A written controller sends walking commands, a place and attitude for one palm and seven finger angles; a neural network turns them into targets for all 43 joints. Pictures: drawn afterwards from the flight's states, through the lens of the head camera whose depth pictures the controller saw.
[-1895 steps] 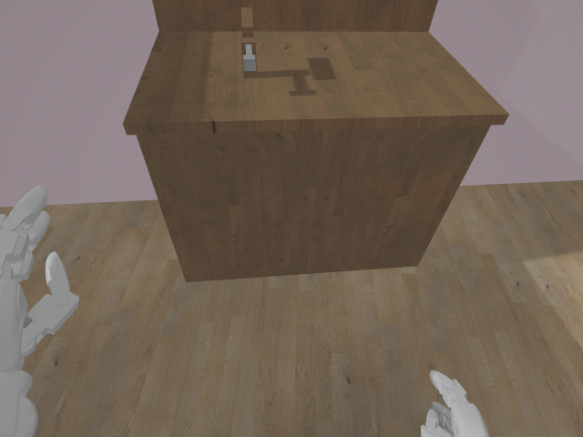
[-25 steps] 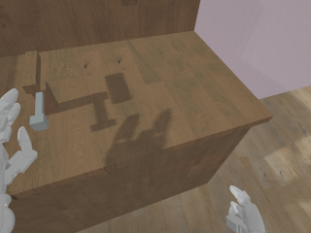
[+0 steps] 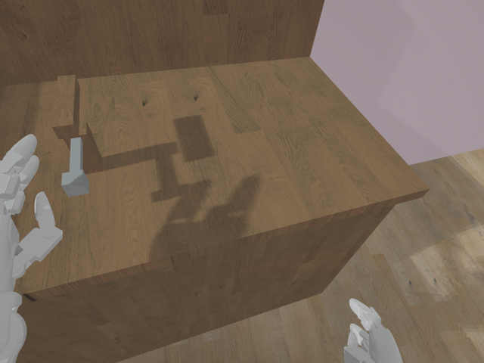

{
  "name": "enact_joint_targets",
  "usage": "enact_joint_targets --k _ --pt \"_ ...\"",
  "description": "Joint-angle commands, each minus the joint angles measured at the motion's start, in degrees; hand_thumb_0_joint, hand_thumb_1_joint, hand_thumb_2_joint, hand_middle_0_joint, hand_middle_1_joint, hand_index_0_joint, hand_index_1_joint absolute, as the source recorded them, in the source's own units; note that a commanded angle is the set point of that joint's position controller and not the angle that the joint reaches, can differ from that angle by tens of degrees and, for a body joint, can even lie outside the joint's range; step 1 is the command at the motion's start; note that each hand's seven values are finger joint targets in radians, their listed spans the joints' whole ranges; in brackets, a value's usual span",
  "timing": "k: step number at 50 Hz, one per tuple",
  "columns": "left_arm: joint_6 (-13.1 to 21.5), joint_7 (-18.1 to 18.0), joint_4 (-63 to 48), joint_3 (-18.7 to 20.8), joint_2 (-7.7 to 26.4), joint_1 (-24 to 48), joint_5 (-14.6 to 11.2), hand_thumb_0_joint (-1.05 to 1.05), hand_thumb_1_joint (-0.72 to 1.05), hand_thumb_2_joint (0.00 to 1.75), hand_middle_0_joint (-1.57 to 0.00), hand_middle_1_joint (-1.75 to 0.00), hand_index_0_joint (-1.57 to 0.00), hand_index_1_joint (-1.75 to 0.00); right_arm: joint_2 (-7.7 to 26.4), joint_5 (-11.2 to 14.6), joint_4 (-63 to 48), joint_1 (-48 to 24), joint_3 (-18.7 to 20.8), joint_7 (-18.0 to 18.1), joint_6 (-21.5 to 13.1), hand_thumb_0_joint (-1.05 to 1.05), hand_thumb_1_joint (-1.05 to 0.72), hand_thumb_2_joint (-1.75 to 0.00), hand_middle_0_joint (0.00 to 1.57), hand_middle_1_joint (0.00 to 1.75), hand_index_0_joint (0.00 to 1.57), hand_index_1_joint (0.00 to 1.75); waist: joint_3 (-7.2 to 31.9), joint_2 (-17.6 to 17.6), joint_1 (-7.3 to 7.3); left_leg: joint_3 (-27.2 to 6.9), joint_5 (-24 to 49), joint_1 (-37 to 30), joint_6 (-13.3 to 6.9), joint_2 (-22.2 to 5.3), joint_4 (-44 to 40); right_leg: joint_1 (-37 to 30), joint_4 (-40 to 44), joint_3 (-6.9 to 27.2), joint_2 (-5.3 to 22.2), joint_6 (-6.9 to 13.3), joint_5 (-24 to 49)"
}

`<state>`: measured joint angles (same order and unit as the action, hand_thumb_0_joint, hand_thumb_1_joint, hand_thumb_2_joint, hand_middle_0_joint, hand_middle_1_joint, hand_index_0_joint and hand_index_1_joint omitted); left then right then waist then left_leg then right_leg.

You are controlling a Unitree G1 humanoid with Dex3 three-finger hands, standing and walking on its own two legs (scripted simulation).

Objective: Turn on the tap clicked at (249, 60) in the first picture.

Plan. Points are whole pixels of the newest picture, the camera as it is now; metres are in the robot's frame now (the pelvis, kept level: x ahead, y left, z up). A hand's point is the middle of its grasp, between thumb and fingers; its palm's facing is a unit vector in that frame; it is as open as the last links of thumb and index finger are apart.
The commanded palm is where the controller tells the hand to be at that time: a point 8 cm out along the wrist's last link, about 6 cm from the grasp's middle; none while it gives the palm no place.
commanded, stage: come to a stop and stand still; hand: left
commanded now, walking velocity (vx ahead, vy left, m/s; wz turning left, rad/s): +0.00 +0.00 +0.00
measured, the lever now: (75, 183) +0.32 +0.30 +0.12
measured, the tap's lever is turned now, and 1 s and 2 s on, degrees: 0 0 0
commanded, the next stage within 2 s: look again from close up in 0.58 s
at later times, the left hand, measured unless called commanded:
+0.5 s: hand (62, 209) +0.25 +0.26 +0.16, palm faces +0.40 -0.84 -0.37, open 7.4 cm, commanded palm +0.18 +0.29 +0.18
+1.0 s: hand (67, 212) +0.24 +0.25 +0.16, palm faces +0.41 -0.84 -0.36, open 7.4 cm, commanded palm +0.18 +0.28 +0.18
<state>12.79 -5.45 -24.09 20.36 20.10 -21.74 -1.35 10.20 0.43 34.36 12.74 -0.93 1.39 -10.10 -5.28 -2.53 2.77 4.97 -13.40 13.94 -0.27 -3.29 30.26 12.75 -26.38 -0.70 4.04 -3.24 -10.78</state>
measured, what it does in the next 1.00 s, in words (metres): stands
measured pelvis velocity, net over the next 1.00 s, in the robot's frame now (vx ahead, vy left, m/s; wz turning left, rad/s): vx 0.03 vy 0.00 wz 0.02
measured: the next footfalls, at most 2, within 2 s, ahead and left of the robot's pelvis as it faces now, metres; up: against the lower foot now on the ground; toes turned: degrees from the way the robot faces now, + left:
none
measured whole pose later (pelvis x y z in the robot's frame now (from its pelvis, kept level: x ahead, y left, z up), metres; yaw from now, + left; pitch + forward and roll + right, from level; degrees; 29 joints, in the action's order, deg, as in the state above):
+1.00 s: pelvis +0.03 +0.00 +0.00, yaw +1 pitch -2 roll -1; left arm 9.5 -7.0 -29.5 20.9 20.1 -24.4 -2.3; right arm 10.5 0.9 32.8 10.4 0.0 1.3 -5.8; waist -6.5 -1.7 1.6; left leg 3.9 -14.4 11.8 0.2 -3.4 28.4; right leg 9.4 -22.9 -2.0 3.9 -3.7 -11.2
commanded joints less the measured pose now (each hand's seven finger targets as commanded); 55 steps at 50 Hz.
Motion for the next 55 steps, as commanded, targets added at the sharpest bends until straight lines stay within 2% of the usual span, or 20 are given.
enact_joint_targets --k 1,4,7,10,11,20,21,24,30,31,34,35,40,41,45,46,49,50,51,55 --pt "3.9 -1.5 -13.8 4.9 8.5 9.7 -0.2 0.0 0.9 0.9 -0.2 -0.3 -0.2 -0.3 7.9 0.3 -9.0 -5.9 3.0 0.5 -3.8 0.0 -0.9 -0.9 0.2 0.3 0.2 0.3 6.7 6.9 -1.33 -2.4 -12.0 1.8 -0.8 -0.3 -10.1 -2.7 5.9 1.4 -2.4 3.4 -6.5" --pt "3.3 -1.5 -12.6 3.9 7.3 7.2 0.1 0.0 0.9 0.9 -0.2 -0.3 -0.2 -0.3 7.8 0.3 -8.8 -5.4 3.1 0.0 -3.8 0.0 -0.9 -0.9 0.2 0.3 0.2 0.3 6.9 5.5 -1.08 -2.0 -8.6 1.6 -0.4 0.2 -9.1 -3.5 6.3 1.7 -2.5 3.3 -3.9" --pt "3.2 -1.6 -14.3 4.6 7.7 6.1 0.1 0.0 0.9 0.9 -0.2 -0.3 -0.2 -0.3 7.8 0.4 -8.9 -5.8 3.3 -0.2 -3.5 0.0 -0.9 -0.9 0.2 0.3 0.2 0.3 7.8 7.1 -1.08 -2.6 -3.5 0.9 -0.1 -0.2 -9.7 -5.1 4.3 0.1 -3.0 3.1 1.2" --pt "2.7 -1.9 -14.4 7.6 10.0 3.2 -0.2 0.0 0.9 0.9 -0.2 -0.3 -0.2 -0.3 7.6 0.5 -9.0 -6.6 3.2 -0.3 -2.8 0.0 -0.9 -0.9 0.2 0.3 0.2 0.3 8.8 5.9 -0.98 -2.2 1.0 -0.4 0.2 -0.2 -8.7 -6.1 4.2 -0.3 -2.8 2.9 5.7" --pt "2.8 -1.7 -14.4 6.1 8.3 3.4 -0.4 0.0 0.9 0.9 -0.2 -0.3 -0.2 -0.3 7.8 0.4 -9.1 -6.1 3.4 -0.4 -2.4 0.0 -0.9 -0.9 0.2 0.3 0.2 0.3 8.5 5.6 -1.3 -2.5 2.0 0.4 0.1 -0.2 -8.5 -6.7 3.9 -0.6 -2.6 2.9 6.4" --pt "2.0 -2.4 -18.9 8.2 10.3 0.5 -0.8 0.0 0.9 0.9 -0.2 -0.3 -0.2 -0.3 7.7 0.9 -9.8 -7.2 3.9 -0.4 -1.1 0.0 -0.9 -0.9 0.2 0.3 0.2 0.3 12.5 6.9 -1.27 -2.1 14.8 -5.2 0.2 -0.8 -5.8 -8.4 2.1 -1.0 -2.0 2.9 16.2" --pt "2.1 -2.2 -18.6 6.5 8.6 0.6 -1.0 0.0 0.9 0.9 -0.2 -0.3 -0.2 -0.3 7.8 0.7 -9.7 -6.5 3.9 -0.4 -0.8 0.0 -0.9 -0.9 0.2 0.3 0.2 0.3 12.1 7.2 -1.43 -2.1 14.8 -4.5 0.2 -0.9 -5.9 -8.5 2.1 -1.4 -1.9 2.8 15.7" --pt "1.6 -2.3 -17.4 7.0 9.1 0.1 -1.0 0.0 0.9 0.9 -0.2 -0.3 -0.2 -0.3 7.8 0.8 -9.9 -6.3 4.1 -0.4 -0.3 0.0 -0.9 -0.9 0.2 0.3 0.2 0.3 11.8 5.7 -1.35 -2.3 13.1 -4.1 0.1 -1.3 -6.0 -8.7 2.4 -0.9 -1.5 2.8 15.3" --pt "1.0 -2.7 -18.2 7.5 10.0 1.3 -0.9 0.0 0.9 0.9 -0.2 -0.3 -0.2 -0.3 7.6 1.0 -10.2 -7.6 3.8 0.0 0.4 0.0 -0.9 -0.9 0.2 0.3 0.2 0.3 10.2 7.0 -1.44 -2.4 9.3 -3.7 0.2 -1.2 -7.6 -7.6 3.0 -0.8 -1.7 2.8 12.3" --pt "1.0 -2.4 -17.0 5.9 8.3 0.9 -1.0 0.0 0.9 0.9 -0.2 -0.3 -0.2 -0.3 7.7 0.7 -10.0 -6.8 3.8 0.0 0.8 0.0 -0.9 -0.9 0.2 0.3 0.2 0.3 9.8 6.9 -1.52 -2.5 8.4 -2.5 0.0 -1.2 -7.8 -8.1 3.3 -1.3 -1.7 2.8 11.7" --pt "0.8 -2.4 -17.4 6.0 8.7 2.0 -1.0 0.0 0.9 0.9 -0.2 -0.3 -0.2 -0.3 7.8 0.9 -10.5 -6.7 3.9 0.0 0.8 0.0 -0.9 -0.9 0.2 0.3 0.2 0.3 9.2 6.2 -1.53 -2.6 4.8 -1.6 0.1 -1.1 -8.3 -8.3 3.8 -0.5 -1.5 3.0 10.1" --pt "0.6 -2.8 -17.9 7.4 10.1 1.7 -0.9 0.0 0.9 0.9 -0.2 -0.3 -0.2 -0.3 7.7 1.0 -10.5 -7.7 3.8 0.2 0.9 0.0 -0.9 -0.9 0.2 0.3 0.2 0.3 9.2 6.3 -1.5 -2.6 4.9 -2.0 0.3 -1.0 -8.6 -7.9 3.9 -0.6 -1.8 3.0 9.8" --pt "0.4 -2.9 -17.3 7.6 10.1 0.6 -1.0 0.0 0.9 0.9 -0.2 -0.3 -0.2 -0.3 7.6 0.9 -10.5 -7.6 3.7 0.3 1.1 0.0 -0.9 -0.9 0.2 0.3 0.2 0.3 9.5 6.3 -1.52 -2.7 4.7 -2.3 0.1 -0.9 -8.5 -8.0 4.6 -0.3 -1.4 3.0 9.8" --pt "0.4 -2.6 -16.6 5.9 8.3 0.2 -1.2 0.0 0.9 0.9 -0.2 -0.3 -0.2 -0.3 7.7 0.7 -10.5 -6.7 3.7 0.3 1.4 0.0 -0.9 -0.9 0.2 0.3 0.2 0.3 9.5 5.4 -1.63 -2.9 5.1 -1.6 0.0 -0.8 -8.4 -8.6 4.7 -0.8 -1.5 3.0 10.0" --pt "0.2 -2.9 -17.6 7.6 10.3 0.2 -1.0 0.0 0.9 0.9 -0.2 -0.3 -0.2 -0.3 7.6 1.0 -10.5 -7.7 3.8 0.5 1.3 0.0 -0.9 -0.9 0.2 0.3 0.2 0.3 9.8 6.3 -1.54 -2.7 5.5 -2.9 0.2 -1.0 -8.4 -7.8 4.5 -0.2 -1.3 3.0 10.3" --pt "0.3 -2.6 -16.9 5.3 8.0 0.2 -1.3 0.0 0.9 0.9 -0.2 -0.3 -0.2 -0.3 7.7 0.7 -10.5 -6.9 3.7 0.4 1.5 0.0 -0.9 -0.9 0.2 0.3 0.2 0.3 9.1 6.6 -1.75 -2.7 5.2 -2.1 0.1 -0.9 -8.5 -7.9 4.9 -0.6 -1.3 3.1 9.8" --pt "0.3 -2.7 -17.5 6.1 9.0 0.7 -1.2 0.0 0.9 0.9 -0.2 -0.3 -0.2 -0.3 7.8 0.9 -10.7 -6.5 4.0 0.4 1.4 0.0 -0.9 -0.9 0.2 0.3 0.2 0.3 9.5 5.1 -1.65 -3.1 4.9 -2.0 0.1 -1.2 -8.4 -8.5 4.5 -0.1 -1.0 3.2 9.9" --pt "0.1 -3.0 -18.0 7.6 10.4 0.4 -1.0 0.0 0.9 0.9 -0.2 -0.3 -0.2 -0.3 7.8 1.1 -10.5 -7.6 3.9 0.5 1.4 0.0 -0.9 -0.9 0.2 0.3 0.2 0.3 9.6 6.3 -1.64 -2.8 5.4 -2.6 0.3 -1.0 -8.6 -8.0 4.5 0.0 -1.3 3.2 9.9" --pt "0.2 -2.6 -17.0 5.7 8.3 -0.1 -1.3 0.0 0.9 0.9 -0.2 -0.3 -0.2 -0.3 7.7 0.8 -10.4 -6.7 3.8 0.5 1.7 0.0 -0.9 -0.9 0.2 0.3 0.2 0.3 9.4 6.3 -1.77 -2.9 5.5 -2.0 0.1 -0.9 -8.8 -8.4 4.6 -0.8 -1.3 3.1 9.7" --pt "0.0 -3.0 -17.7 7.2 9.9 -0.5 -1.2 0.0 0.9 0.9 -0.2 -0.3 -0.2 -0.3 7.8 1.1 -10.6 -7.4 3.8 0.5 1.6 0.0 -0.9 -0.9 0.2 0.3 0.2 0.3 9.1 6.3 -1.68 -3.1 5.0 -2.3 0.2 -1.2 -8.8 -7.7 4.6 -0.2 -1.2 3.2 9.2"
